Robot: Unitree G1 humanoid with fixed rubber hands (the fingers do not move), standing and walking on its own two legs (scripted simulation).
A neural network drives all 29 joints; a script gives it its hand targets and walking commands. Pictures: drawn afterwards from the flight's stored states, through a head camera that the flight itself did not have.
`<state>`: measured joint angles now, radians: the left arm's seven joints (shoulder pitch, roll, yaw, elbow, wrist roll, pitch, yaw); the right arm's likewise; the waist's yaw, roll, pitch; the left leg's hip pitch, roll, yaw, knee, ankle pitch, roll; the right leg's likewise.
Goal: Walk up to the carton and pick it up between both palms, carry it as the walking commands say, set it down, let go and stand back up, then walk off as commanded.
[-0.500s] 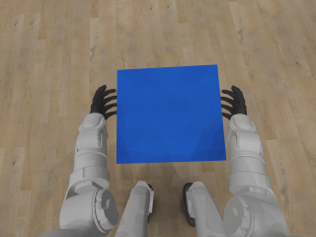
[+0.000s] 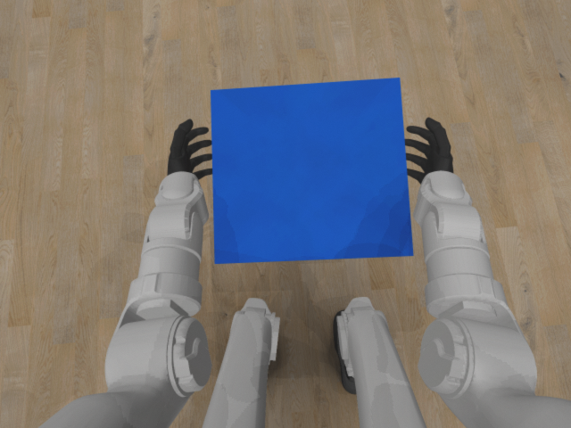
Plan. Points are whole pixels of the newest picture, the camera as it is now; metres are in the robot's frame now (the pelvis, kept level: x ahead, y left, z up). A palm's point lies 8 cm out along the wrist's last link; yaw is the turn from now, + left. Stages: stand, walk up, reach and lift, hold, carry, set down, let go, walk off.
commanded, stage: set down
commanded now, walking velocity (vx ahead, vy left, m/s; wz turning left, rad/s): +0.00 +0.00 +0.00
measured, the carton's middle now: (307, 179) +0.46 +0.00 -0.15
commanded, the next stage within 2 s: none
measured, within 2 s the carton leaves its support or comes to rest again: neither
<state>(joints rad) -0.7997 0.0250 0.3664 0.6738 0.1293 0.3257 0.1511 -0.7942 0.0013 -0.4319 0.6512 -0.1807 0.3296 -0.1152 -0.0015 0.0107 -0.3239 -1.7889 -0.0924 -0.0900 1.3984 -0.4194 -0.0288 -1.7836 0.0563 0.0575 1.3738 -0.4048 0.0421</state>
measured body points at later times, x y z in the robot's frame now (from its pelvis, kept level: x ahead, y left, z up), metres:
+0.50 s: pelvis -0.02 +0.00 -0.07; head +0.26 -0.01 +0.29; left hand +0.48 +0.18 -0.16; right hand +0.48 -0.18 -0.16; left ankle +0.08 +0.12 -0.55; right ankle +0.09 -0.13 -0.55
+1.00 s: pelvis -0.04 +0.00 -0.13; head +0.30 +0.00 +0.16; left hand +0.50 +0.18 -0.26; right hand +0.50 -0.17 -0.26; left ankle +0.08 +0.12 -0.55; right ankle +0.09 -0.13 -0.55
